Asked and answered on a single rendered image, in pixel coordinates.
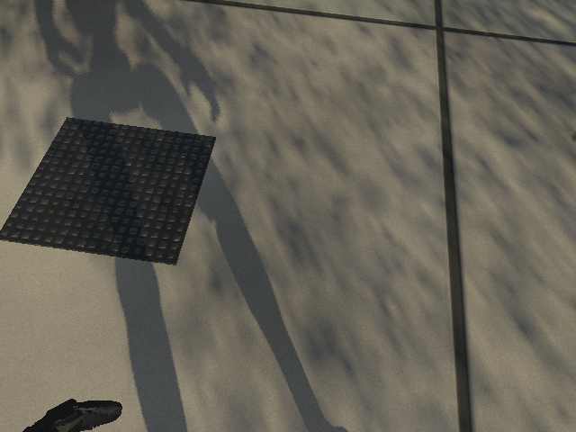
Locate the left robot hand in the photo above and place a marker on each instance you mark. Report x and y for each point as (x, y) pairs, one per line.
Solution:
(73, 416)

